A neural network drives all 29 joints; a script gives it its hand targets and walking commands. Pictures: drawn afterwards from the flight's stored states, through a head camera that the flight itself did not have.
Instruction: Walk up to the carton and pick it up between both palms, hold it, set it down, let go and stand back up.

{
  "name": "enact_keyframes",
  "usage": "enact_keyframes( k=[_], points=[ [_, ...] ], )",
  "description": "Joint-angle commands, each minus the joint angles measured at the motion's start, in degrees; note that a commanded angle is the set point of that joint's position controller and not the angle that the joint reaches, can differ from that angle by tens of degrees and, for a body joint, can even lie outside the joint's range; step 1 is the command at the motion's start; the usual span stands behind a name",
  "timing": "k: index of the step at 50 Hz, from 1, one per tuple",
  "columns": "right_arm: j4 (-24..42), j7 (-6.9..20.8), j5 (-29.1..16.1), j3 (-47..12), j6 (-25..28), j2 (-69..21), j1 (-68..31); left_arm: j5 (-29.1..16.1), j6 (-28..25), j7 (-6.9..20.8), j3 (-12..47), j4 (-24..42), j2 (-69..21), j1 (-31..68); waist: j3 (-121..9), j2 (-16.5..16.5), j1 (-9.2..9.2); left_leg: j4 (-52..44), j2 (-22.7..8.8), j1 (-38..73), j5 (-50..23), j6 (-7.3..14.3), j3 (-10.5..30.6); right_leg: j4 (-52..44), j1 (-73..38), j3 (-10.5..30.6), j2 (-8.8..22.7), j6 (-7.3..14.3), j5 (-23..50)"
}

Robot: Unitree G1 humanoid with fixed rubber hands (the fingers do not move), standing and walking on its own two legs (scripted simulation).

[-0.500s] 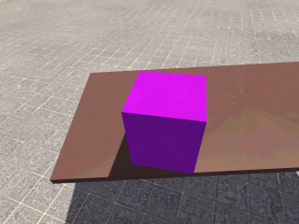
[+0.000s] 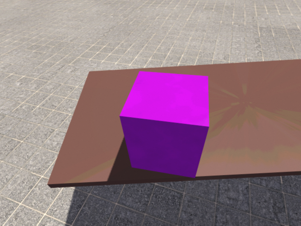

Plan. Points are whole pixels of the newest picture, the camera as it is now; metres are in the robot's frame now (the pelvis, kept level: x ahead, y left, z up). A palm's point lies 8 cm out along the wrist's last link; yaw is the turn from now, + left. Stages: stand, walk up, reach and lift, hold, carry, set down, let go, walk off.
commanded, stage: walk up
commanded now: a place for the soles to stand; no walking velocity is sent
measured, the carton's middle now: (167, 124) +0.43 -0.02 +0.04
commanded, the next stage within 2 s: reach and lift in 0.36 s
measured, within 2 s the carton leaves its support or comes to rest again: neither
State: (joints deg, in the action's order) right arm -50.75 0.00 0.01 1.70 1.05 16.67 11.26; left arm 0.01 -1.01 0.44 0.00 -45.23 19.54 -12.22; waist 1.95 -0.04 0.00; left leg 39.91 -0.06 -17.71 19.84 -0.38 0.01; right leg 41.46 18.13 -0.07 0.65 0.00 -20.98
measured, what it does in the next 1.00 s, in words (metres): stands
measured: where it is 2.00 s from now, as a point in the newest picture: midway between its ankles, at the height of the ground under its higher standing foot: outside the picture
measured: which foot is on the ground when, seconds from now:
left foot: down 0.00-1.00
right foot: down 0.00-1.00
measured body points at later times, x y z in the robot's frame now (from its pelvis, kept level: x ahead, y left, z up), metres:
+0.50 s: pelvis +0.00 +0.00 +0.00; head +0.00 +0.00 +0.45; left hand +0.14 +0.28 -0.11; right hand +0.12 -0.28 -0.11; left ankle +0.02 +0.13 -0.72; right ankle +0.02 -0.12 -0.72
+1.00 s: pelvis -0.01 -0.01 +0.02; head -0.03 -0.01 +0.47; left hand +0.16 +0.25 -0.06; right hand +0.16 -0.23 -0.06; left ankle +0.02 +0.13 -0.72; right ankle +0.02 -0.12 -0.72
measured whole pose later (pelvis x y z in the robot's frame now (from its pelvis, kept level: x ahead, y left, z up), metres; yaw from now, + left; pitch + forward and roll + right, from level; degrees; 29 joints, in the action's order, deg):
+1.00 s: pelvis -0.01 -0.01 +0.02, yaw +0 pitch -5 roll +1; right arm -39.1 -2.2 0.1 3.3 11.7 8.5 11.0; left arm -1.2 6.9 2.1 -0.7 -33.0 16.2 -9.6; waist 2.0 -1.4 0.0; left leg 28.6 -0.1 -10.7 13.1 -1.0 0.0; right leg 32.1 12.0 -0.1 0.7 0.0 -15.3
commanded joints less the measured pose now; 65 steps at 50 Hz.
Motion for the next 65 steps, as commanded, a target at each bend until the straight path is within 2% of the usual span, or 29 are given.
enact_keyframes(
  k=[1, 5, 7, 8, 9, 11, 12, 14, 16, 18, 19, 21, 24, 25, 27, 28, 29, 30, 32, 34, 38, 42, 44, 47, 53, 54, 61, 63, 65],
  points=[
    [4.0, -0.6, 0.6, 2.7, 2.6, 16.3, -3.1, 1.0, -1.5, -0.7, -4.2, 0.5, 12.6, 4.1, -1.2, 0.6, -0.13, -10.1, -5.5, 0.2, -10.1, 4.8, 7.9, -11.4, -1.2, 6.4, 5.4, 4.5, 8.7],
    [3.4, -0.8, 0.8, 2.7, 2.5, 16.2, -3.3, 1.6, -1.6, -0.8, -4.6, 0.9, 13.9, 3.8, -1.8, 0.4, 0.17, -8.2, -5.0, -0.3, -9.0, 4.9, 7.4, -11.4, -1.7, 7.5, 5.9, 4.8, 7.9],
    [3.4, -0.8, 0.6, 2.7, 2.3, 15.6, -3.4, 1.3, -1.6, -0.5, -4.5, 1.1, 13.5, 4.1, 0.7, -0.2, -0.3, -10.4, -5.2, -1.5, -3.8, 4.9, 7.8, -12.3, 0.7, 7.3, 5.8, 5.1, 3.7],
    [3.9, -0.6, 0.6, 2.4, 2.5, 15.4, -3.4, 1.5, -1.7, -0.5, -4.7, 1.0, 13.4, 4.7, -0.4, -2.1, 0.2, -10.8, -5.2, -0.5, -3.8, 5.3, 8.6, -12.5, 0.5, 6.8, 5.6, 4.8, 2.1],
    [4.1, -0.6, 1.1, 3.1, 2.4, 16.8, -4.1, 1.5, -1.6, -0.5, -4.6, 0.6, 13.0, 4.2, 0.6, 1.4, 0.08, -10.6, -5.2, -0.8, -3.9, 4.9, 8.3, -12.9, 1.3, 7.4, 5.5, 4.7, 2.7],
    [3.7, -0.6, 1.1, 2.8, 2.4, 15.5, -3.9, 1.7, -1.9, -0.6, -4.7, 0.8, 13.2, 4.5, 0.1, -3.0, -0.39, -9.2, -4.7, -2.8, -6.0, 5.1, 7.1, -13.0, -1.6, 7.6, 5.7, 4.6, 5.4],
    [3.7, -0.5, 1.1, 2.6, 2.4, 15.9, -2.8, 1.7, -1.9, -0.7, -4.6, 1.0, 13.3, 4.8, 0.2, -2.4, 0.54, -9.4, -4.5, -1.2, -6.8, 4.3, 7.4, -12.6, -0.2, 8.5, 6.1, 5.2, 4.6],
    [3.4, -0.7, 1.2, 3.0, 2.6, 16.7, -4.1, 1.1, -1.4, -0.5, -4.2, 0.6, 12.1, 4.2, 2.3, 1.9, -0.22, -12.5, -5.5, -0.9, -2.5, 4.8, 8.6, -12.9, 2.8, 7.3, 5.1, 4.6, 2.6],
    [3.0, -0.6, 1.0, 2.7, 2.7, 17.2, -3.5, 1.4, -1.6, -0.7, -4.6, 0.9, 12.8, 4.2, 0.3, -0.5, -0.66, -12.0, -5.8, -2.2, -4.9, 5.0, 10.3, -11.6, -1.3, 6.0, 4.5, 4.4, 4.6],
    [3.6, -0.5, 1.4, 2.8, 2.6, 16.7, -4.1, 1.4, -1.6, -0.4, -4.7, 0.7, 12.7, 4.6, 1.5, 0.0, -0.18, -11.8, -5.1, -2.7, -2.8, 4.7, 8.8, -12.5, -0.5, 6.4, 4.9, 4.6, 3.8],
    [0.6, 0.5, 7.0, 8.1, 11.8, 3.2, -20.7, -2.8, 7.2, -1.8, -3.5, 13.9, 8.4, 23.3, -2.6, 0.5, 0.34, -7.0, -1.3, -8.1, 1.7, -2.4, -6.5, -7.7, 5.7, -3.4, 1.2, 2.6, -0.8],
    [-0.7, 3.0, 7.3, 8.8, 12.8, 6.6, -14.4, -2.2, 15.0, -2.6, -2.1, 16.3, 5.6, 17.0, -0.6, -1.8, 1.47, -5.8, -2.6, -4.5, 1.3, -1.1, -4.4, -5.7, 5.9, -4.1, -0.3, 3.0, 2.7],
    [3.8, 2.8, 5.8, 8.7, 12.4, 7.3, -11.7, -1.2, 17.0, -2.0, -4.0, 22.0, 7.3, 16.7, -1.1, -3.5, 1.47, -7.5, -1.7, 3.5, -1.1, -0.9, -5.5, -10.4, 4.5, -3.0, 0.1, 2.0, 7.3],
    [6.3, 2.6, 5.3, 7.8, 12.6, 6.1, -9.6, -0.4, 17.0, -1.7, -4.2, 25.0, 6.1, 15.6, -2.8, -2.8, 0.72, -8.3, -1.9, 4.2, -3.1, -0.6, -5.6, -10.9, 2.5, -2.6, 0.2, 2.0, 9.8],
    [8.8, 1.7, 3.6, 7.3, 12.7, 5.6, -6.4, -0.4, 16.0, -1.6, -5.4, 25.8, 6.5, 13.3, -4.7, -4.4, 1.32, -9.3, -1.4, 7.5, -8.1, -0.5, -5.4, -12.3, -2.2, -2.5, -0.4, 1.6, 15.8],
    [8.8, 1.8, 2.8, 6.7, 12.9, 4.6, -5.6, -1.0, 16.0, -1.2, -4.6, 24.2, 4.7, 11.8, -2.7, -5.0, 1.5, -10.3, -1.5, 7.6, -8.4, -0.4, -4.8, -12.9, -2.1, -2.3, -1.1, 1.4, 17.1],
    [11.7, 1.2, 1.8, 5.6, 13.0, 4.2, -4.1, 0.1, 15.3, -1.0, -6.2, 25.2, 5.3, 9.7, -4.2, -4.3, -0.04, -11.0, -0.3, 6.7, -11.5, -0.5, -5.9, -13.7, -5.7, -1.3, -0.8, 0.9, 20.1],
    [11.2, 0.6, 1.4, 5.6, 13.1, 4.0, -3.6, -0.1, 15.2, -0.7, -6.9, 22.7, 5.8, 10.1, -4.8, -6.2, 0.59, -10.4, 0.4, 7.4, -12.8, -0.4, -5.6, -13.4, -5.8, -1.0, -0.5, 0.1, 23.8],
    [11.9, 0.0, 0.2, 4.7, 13.8, 3.2, -1.9, 0.4, 14.1, -0.6, -7.8, 24.7, 5.3, 8.4, -5.2, -4.8, -0.23, -11.5, 0.9, 9.3, -15.8, -0.5, -5.5, -14.5, -8.4, -0.5, -0.5, -0.3, 27.0],
    [14.8, -0.9, 0.4, 3.7, 14.4, 1.6, -0.8, 0.1, 12.7, 0.2, -8.5, 24.9, 5.7, 8.3, -5.2, -6.9, -0.43, -12.8, 1.8, 9.0, -14.6, -0.2, -6.2, -15.4, -10.3, 0.7, -0.1, -1.3, 29.0],
    [15.0, -1.4, -0.8, 2.4, 14.9, -0.3, -0.9, -1.3, 9.2, -0.1, -8.2, 28.8, 5.8, 7.9, -4.2, -3.1, -0.59, -16.2, 1.6, 11.1, -16.4, -0.8, -5.9, -17.9, -12.1, 0.2, -0.5, -1.1, 25.2],
    [17.1, -2.4, 0.2, 3.5, 14.5, -2.3, 0.4, -2.7, 7.0, 0.5, -7.3, 28.7, 6.3, 7.0, -2.8, -3.6, -0.03, -19.2, 2.0, 11.3, -12.1, -0.3, -6.6, -21.2, -13.6, 0.6, -0.4, -0.8, 17.1],
    [21.1, -3.2, 0.5, 2.7, 14.0, -4.9, 1.4, -4.7, 5.7, 1.3, -7.6, 28.9, 6.5, 7.4, -1.9, -6.6, -1.01, -19.8, 2.5, 11.8, -9.9, 0.5, -7.0, -22.9, -13.0, 1.9, 0.2, -1.6, 13.6],
    [23.2, -4.0, 1.1, 2.9, 12.6, -6.4, 0.9, -5.6, 4.4, 1.5, -7.2, 29.2, 8.3, 8.8, 0.7, -5.4, 0.04, -21.0, 2.2, 11.9, -7.9, 0.8, -7.7, -23.9, -11.8, 2.1, 0.1, -1.8, 9.1],
    [29.9, -5.4, 0.6, 2.4, 10.4, -8.4, 1.9, -7.1, 2.7, 1.5, -6.3, 31.8, 8.9, 10.1, 0.3, -3.0, -0.58, -20.9, 2.6, 12.3, -5.1, 0.7, -7.8, -25.2, -9.5, 3.0, 0.8, -0.1, 1.0],
    [31.2, -5.9, 0.7, 2.0, 10.0, -9.3, 2.0, -8.8, 2.6, 1.8, -5.2, 32.3, 8.9, 9.2, 0.6, -5.6, -0.18, -20.5, 2.9, 14.0, -5.9, 0.8, -7.3, -25.9, -8.0, 3.2, 1.7, -0.1, 1.2],
    [38.7, -7.1, -3.2, 0.0, 8.2, -11.7, 2.3, -11.1, 1.5, 2.0, -4.0, 37.1, 9.1, 9.0, 0.0, -2.1, -1.89, -20.0, 2.5, 14.9, -6.2, 0.0, -6.6, -26.4, -6.1, 3.6, 2.2, 1.3, 0.4],
    [41.1, -7.4, -2.7, -0.8, 7.4, -12.1, 5.4, -11.7, 0.2, 2.8, -4.2, 37.6, 9.2, 7.8, -0.5, -3.8, -1.63, -20.5, 2.4, 14.2, -6.5, 0.3, -6.7, -26.1, -7.9, 3.2, 1.7, 0.5, 1.8],
    [42.8, -7.5, -3.3, 0.0, 7.7, -12.5, 4.0, -13.3, -1.0, 2.7, -2.5, 39.1, 8.7, 7.7, -1.9, -1.3, -1.34, -21.9, 1.0, 11.3, -7.1, 0.1, -5.7, -24.2, -11.5, 2.5, 0.0, 0.0, 4.3]
  ],
)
